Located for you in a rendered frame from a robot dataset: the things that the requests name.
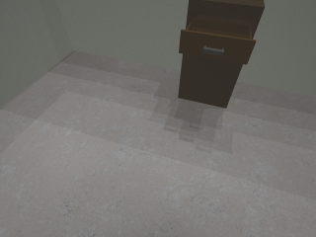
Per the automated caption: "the drawer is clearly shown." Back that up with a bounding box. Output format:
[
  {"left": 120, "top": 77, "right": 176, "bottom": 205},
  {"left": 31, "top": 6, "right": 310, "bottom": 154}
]
[{"left": 179, "top": 18, "right": 256, "bottom": 65}]

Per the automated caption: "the handle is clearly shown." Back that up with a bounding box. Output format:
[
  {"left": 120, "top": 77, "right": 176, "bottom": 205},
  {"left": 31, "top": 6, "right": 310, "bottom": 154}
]
[{"left": 202, "top": 45, "right": 224, "bottom": 56}]

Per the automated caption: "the cabinet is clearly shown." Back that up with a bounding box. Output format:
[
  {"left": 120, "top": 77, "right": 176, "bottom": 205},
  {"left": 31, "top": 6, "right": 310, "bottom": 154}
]
[{"left": 178, "top": 0, "right": 265, "bottom": 109}]

